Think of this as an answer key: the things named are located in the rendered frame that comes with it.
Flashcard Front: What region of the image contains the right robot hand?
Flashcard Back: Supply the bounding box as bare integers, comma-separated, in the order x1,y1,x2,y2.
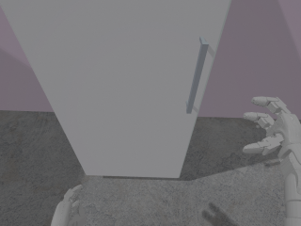
243,96,301,155

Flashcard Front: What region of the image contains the robot right forearm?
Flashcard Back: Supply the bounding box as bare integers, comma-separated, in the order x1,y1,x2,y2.
277,143,301,226

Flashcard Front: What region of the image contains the fridge door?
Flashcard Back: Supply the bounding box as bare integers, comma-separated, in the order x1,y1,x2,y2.
0,0,230,178

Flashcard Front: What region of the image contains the handle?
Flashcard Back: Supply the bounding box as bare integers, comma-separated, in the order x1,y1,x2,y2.
186,36,209,114

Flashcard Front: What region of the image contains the left robot hand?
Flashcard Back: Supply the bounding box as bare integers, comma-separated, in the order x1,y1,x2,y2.
51,185,87,226

